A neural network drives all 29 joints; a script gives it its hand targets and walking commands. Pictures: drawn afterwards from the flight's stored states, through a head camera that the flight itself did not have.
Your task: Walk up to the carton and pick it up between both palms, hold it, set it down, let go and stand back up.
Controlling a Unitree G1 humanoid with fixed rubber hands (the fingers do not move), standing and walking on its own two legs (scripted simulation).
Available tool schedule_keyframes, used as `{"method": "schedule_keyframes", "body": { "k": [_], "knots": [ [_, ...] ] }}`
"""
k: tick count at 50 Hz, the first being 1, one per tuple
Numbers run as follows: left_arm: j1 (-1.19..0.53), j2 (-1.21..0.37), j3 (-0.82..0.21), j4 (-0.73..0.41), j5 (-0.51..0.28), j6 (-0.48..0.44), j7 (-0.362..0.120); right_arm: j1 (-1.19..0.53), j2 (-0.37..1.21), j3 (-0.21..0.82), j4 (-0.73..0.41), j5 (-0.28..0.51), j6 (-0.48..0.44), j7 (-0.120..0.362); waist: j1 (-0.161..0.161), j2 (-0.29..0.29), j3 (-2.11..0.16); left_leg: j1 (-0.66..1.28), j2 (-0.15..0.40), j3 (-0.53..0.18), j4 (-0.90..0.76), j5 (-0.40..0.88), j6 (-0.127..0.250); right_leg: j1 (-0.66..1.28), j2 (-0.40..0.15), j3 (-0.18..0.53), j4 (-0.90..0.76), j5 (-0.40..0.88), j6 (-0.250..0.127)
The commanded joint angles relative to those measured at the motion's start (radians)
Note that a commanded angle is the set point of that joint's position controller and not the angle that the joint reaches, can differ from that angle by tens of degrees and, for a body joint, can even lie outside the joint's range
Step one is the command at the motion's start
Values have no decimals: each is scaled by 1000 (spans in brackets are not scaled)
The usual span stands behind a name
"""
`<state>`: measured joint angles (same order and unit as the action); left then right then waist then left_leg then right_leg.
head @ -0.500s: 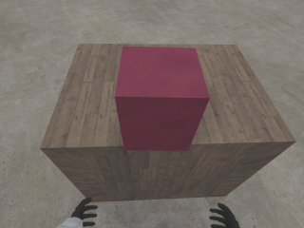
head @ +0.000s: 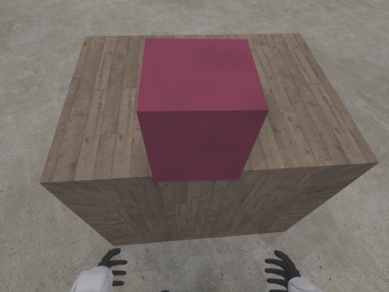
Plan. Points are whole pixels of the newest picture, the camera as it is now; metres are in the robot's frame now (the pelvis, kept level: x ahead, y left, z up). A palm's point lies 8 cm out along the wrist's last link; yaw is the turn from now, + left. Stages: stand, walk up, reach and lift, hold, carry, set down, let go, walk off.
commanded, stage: set down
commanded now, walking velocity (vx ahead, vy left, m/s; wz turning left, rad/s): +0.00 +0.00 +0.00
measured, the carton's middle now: (196, 116) +0.48 +0.01 +0.06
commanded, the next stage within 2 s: let go in 0.02 s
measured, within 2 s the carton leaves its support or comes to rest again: neither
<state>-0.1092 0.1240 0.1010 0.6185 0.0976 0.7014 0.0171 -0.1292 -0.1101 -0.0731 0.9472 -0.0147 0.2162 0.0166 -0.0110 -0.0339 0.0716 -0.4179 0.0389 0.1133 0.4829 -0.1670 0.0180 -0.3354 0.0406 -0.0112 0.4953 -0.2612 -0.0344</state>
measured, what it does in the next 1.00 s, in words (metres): stands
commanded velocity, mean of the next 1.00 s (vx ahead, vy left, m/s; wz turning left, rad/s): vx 0.00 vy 0.00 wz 0.00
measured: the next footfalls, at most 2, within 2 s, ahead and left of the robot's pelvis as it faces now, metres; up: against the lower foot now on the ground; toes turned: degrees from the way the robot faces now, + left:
none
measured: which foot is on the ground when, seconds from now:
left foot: down 0.00-1.00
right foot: down 0.00-1.00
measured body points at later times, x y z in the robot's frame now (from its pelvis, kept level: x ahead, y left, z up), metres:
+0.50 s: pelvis +0.02 -0.01 +0.01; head +0.03 +0.01 +0.46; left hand +0.20 +0.22 -0.07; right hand +0.19 -0.26 -0.07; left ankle +0.05 +0.11 -0.74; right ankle -0.01 -0.10 -0.74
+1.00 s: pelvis +0.00 +0.01 +0.00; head +0.01 +0.04 +0.45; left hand +0.18 +0.24 -0.09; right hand +0.16 -0.22 -0.09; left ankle +0.05 +0.11 -0.74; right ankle -0.01 -0.10 -0.74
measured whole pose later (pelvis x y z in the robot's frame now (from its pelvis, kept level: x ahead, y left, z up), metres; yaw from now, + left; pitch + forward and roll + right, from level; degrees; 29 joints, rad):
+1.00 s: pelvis +0.00 +0.01 +0.00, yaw -1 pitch +0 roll +0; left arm 0.21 0.25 -0.06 0.43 -0.03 0.22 0.06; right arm 0.16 -0.14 -0.13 0.81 -0.07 -0.20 0.07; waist 0.02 -0.05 0.01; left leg -0.27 0.02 0.15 0.46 -0.19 0.03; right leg -0.20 0.02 0.02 0.48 -0.27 -0.02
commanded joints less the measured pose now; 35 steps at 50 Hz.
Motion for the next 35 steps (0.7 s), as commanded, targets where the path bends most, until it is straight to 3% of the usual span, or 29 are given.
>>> {"method": "schedule_keyframes", "body": {
  "k": [1,5,9,14,19,28,35],
  "knots": [
    [-99,78,33,-103,19,-13,5,-98,-107,-13,-64,1,-39,-8,-3,37,-330,354,28,-109,4,95,-41,-102,-64,48,-65,261,5],
    [-52,95,34,-174,18,-31,9,-54,-134,-19,-121,1,-52,-14,8,23,-382,392,19,-99,-15,160,-33,-18,-46,49,-61,353,15],
    [46,129,1,-333,-11,-54,13,29,-198,-42,-261,6,-45,-16,32,13,-412,474,8,-77,-72,273,-29,99,-16,48,-108,422,18],
    [157,170,-74,-466,-72,-82,2,120,-218,-20,-381,43,-30,14,30,20,-310,538,-7,-69,-120,341,-33,93,-11,61,-195,429,23],
    [223,189,-91,-449,-77,-167,-16,176,-170,5,-378,62,-88,55,29,36,-199,553,-13,-74,-125,295,-28,27,-38,81,-235,359,24],
    [252,220,-77,-339,-90,-486,-14,178,-144,-26,-302,-6,-393,54,18,-14,-170,468,-14,-70,-67,104,3,-68,-70,110,-193,185,29],
    [215,240,-99,-330,-115,-539,13,168,-144,-62,-288,-44,-454,28,16,-20,-133,484,-9,-58,-47,-42,-5,-194,-72,90,-202,-68,9]
  ]
}}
